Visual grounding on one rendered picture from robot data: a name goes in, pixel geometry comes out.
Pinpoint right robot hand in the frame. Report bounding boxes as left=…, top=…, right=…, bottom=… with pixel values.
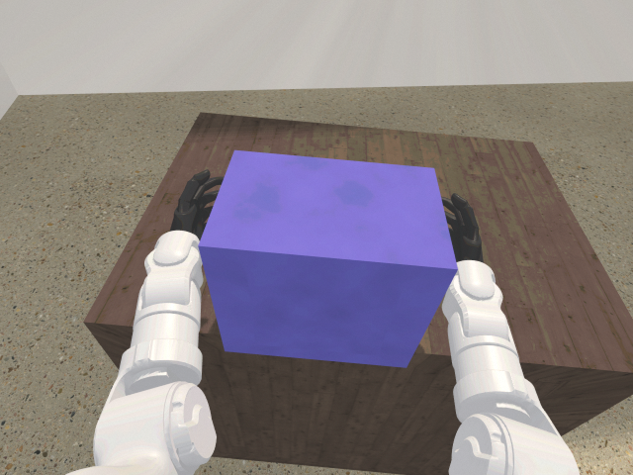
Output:
left=441, top=193, right=484, bottom=263

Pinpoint pedestal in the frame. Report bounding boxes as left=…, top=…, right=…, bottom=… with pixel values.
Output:
left=83, top=112, right=633, bottom=475

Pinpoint left robot hand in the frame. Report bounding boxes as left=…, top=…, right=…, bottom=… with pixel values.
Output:
left=170, top=169, right=224, bottom=240

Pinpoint robot left forearm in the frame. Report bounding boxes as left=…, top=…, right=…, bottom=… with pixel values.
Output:
left=93, top=231, right=204, bottom=466

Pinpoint right robot upper arm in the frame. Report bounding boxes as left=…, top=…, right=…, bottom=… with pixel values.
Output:
left=449, top=413, right=580, bottom=475

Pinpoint carton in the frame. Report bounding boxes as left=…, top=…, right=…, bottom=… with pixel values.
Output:
left=198, top=150, right=458, bottom=368

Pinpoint robot right forearm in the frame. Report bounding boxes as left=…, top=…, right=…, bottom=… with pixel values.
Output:
left=442, top=260, right=580, bottom=474

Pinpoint left robot upper arm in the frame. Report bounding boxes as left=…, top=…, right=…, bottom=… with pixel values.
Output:
left=65, top=381, right=217, bottom=475

